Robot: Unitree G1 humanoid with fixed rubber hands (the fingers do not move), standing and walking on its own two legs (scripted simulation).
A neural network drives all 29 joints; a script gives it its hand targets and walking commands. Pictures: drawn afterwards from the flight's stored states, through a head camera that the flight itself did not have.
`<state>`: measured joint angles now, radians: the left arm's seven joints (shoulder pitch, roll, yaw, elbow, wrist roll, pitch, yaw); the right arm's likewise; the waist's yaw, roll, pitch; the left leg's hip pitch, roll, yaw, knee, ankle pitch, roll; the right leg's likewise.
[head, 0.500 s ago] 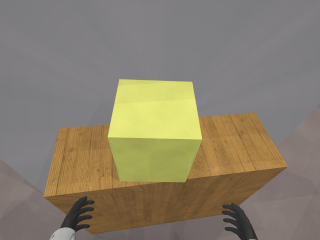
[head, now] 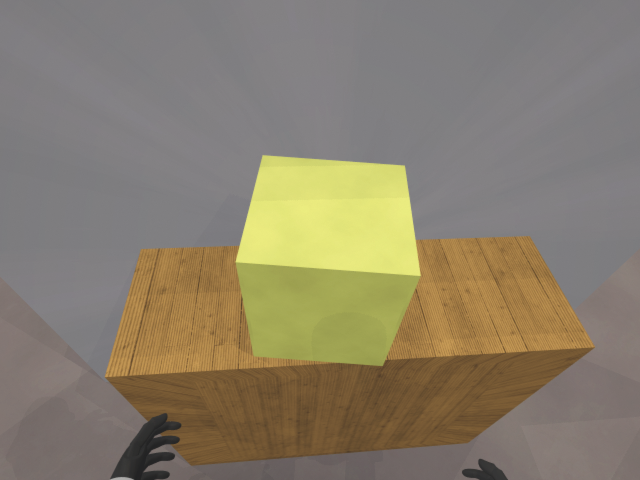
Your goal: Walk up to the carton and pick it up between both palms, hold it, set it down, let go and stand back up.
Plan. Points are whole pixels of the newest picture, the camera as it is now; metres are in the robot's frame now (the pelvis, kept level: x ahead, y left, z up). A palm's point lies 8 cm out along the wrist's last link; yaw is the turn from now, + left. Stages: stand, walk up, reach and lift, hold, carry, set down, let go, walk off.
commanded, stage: stand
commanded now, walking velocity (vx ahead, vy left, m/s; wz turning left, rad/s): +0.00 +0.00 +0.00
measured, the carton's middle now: (325, 265) +0.41 +0.00 +0.00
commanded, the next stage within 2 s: none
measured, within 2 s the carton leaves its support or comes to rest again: neither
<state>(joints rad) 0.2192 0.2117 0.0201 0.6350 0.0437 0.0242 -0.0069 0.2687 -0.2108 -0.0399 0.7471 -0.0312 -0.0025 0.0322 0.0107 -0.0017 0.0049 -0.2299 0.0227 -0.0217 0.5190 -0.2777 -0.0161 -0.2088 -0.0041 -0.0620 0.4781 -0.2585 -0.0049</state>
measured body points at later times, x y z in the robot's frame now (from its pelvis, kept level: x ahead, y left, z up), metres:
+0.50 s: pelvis -0.01 +0.01 +0.00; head -0.02 +0.01 +0.45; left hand -0.03 +0.25 -0.15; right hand +0.03 -0.23 -0.14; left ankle +0.00 +0.13 -0.74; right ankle +0.00 -0.11 -0.74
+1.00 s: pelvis -0.01 +0.00 +0.00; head -0.02 +0.00 +0.45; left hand -0.07 +0.21 -0.16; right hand -0.01 -0.21 -0.16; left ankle +0.00 +0.13 -0.74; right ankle +0.00 -0.11 -0.74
